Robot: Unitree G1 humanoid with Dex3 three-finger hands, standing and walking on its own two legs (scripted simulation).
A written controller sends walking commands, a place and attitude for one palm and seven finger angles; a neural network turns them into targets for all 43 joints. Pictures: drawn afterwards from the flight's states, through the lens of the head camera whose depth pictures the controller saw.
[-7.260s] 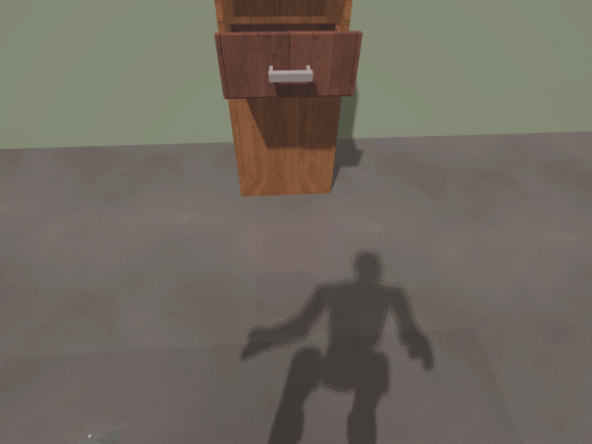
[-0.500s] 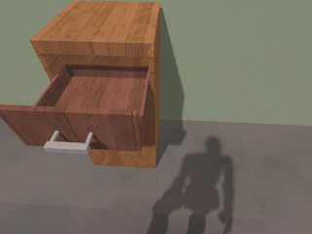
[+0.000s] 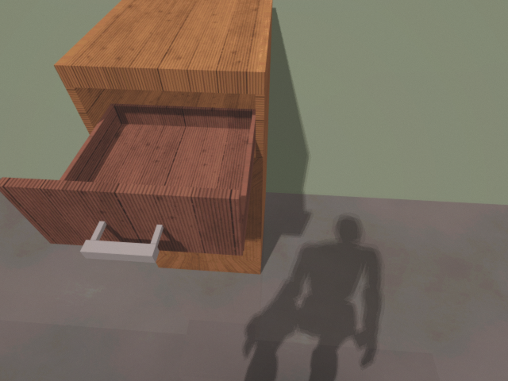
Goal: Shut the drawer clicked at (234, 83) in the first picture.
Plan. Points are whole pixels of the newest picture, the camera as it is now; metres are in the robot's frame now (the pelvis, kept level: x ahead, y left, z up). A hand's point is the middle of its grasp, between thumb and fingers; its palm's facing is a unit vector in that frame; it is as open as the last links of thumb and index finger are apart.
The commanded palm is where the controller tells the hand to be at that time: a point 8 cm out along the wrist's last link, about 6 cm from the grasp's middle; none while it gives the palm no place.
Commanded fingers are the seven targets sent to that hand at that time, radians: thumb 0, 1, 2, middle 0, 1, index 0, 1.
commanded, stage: raise the hand and make a fist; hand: left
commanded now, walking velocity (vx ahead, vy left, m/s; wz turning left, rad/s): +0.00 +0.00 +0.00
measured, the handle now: (125, 240) +0.33 +0.25 +0.01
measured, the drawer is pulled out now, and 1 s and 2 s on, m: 0.29 0.29 0.29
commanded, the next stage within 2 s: bring the fist close to the handle in 1.88 s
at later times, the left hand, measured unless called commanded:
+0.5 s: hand out of the picture +0.09 +0.19 -0.02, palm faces +0.19 -0.98 -0.10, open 5.5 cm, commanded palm +0.09 +0.24 -0.01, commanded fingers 0.00 0.90 0.90 -0.74 -0.88 -0.74 -0.88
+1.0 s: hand (102, 372) +0.13 +0.21 +0.03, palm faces +0.06 -0.99 -0.10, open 3.2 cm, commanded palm +0.10 +0.26 +0.05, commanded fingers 0.00 0.90 0.90 -1.24 -1.43 -1.24 -1.43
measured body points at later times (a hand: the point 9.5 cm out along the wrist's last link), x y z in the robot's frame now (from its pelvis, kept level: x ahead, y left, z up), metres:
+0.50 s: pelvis -0.03 -0.03 -0.07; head +0.01 -0.02 +0.38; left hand +0.07 +0.24 -0.01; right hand +0.25 -0.25 -0.08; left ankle -0.03 +0.09 -0.74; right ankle +0.01 -0.12 -0.74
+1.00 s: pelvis -0.02 -0.01 -0.04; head +0.00 -0.01 +0.41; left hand +0.12 +0.26 +0.04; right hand +0.14 -0.27 -0.10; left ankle -0.03 +0.09 -0.74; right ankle +0.01 -0.12 -0.74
